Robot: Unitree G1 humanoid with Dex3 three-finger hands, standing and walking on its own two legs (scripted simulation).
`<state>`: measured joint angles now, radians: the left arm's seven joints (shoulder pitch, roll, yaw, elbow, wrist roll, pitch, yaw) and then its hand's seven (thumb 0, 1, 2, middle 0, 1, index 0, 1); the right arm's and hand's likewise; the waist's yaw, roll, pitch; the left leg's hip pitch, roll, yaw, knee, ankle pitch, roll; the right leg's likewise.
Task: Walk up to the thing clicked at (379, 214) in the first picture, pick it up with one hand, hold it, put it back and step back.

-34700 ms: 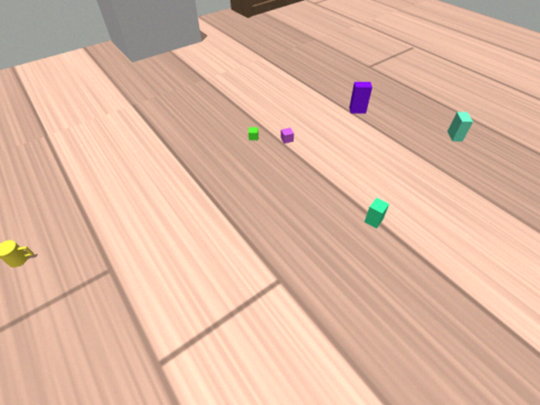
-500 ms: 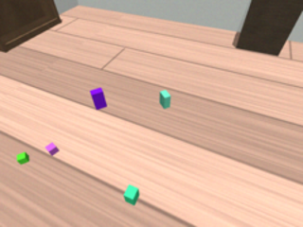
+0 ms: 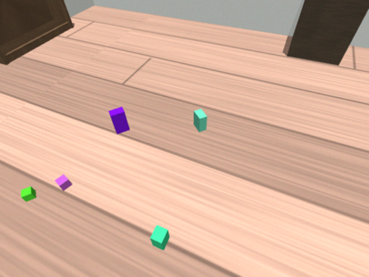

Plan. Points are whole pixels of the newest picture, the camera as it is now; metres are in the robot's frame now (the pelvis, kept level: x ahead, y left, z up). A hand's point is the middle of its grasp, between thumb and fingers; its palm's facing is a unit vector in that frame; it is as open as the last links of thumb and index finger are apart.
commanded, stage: stand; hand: left
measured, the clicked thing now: (160, 237) +0.44 +0.18 -0.72
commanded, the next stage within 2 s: step back in 1.04 s
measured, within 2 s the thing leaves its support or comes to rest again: neither
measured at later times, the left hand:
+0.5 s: hand out of the picture +0.07 +0.24 -0.16, palm faces +0.04 -0.94 -0.33, open 7.4 cm
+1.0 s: hand out of the picture +0.08 +0.24 -0.16, palm faces +0.02 -0.94 -0.33, open 7.4 cm
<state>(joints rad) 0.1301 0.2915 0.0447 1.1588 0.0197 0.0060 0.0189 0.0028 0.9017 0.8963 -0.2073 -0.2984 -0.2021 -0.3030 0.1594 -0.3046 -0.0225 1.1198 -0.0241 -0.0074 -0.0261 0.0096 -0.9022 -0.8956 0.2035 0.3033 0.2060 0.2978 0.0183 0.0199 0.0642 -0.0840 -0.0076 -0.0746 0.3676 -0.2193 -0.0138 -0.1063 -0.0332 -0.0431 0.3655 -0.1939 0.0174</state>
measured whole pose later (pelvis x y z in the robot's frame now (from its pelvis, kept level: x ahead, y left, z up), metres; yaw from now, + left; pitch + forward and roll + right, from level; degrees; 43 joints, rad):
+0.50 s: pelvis +0.00 -0.01 +0.00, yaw +0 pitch -3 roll +0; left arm 0.10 0.30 0.04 1.17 0.01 0.00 0.01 0.00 0.90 0.90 -0.21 -0.30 -0.20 -0.30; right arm 0.13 -0.32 -0.01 1.13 -0.02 -0.01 -0.02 0.01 -0.90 -0.90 0.20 0.30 0.21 0.30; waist 0.01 0.02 0.06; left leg -0.07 0.01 -0.07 0.34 -0.20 -0.03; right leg -0.10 -0.02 -0.04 0.34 -0.18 0.01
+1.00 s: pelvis +0.01 -0.01 +0.00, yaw -1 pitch -3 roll +0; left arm 0.10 0.31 0.03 1.16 0.01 0.00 0.00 0.00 0.90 0.90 -0.21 -0.30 -0.20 -0.30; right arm 0.13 -0.33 -0.01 1.13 -0.02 -0.01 -0.01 0.01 -0.90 -0.90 0.20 0.30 0.21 0.30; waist 0.01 0.02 0.06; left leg -0.08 0.01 -0.07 0.32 -0.20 -0.03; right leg -0.11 -0.02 -0.04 0.34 -0.19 0.00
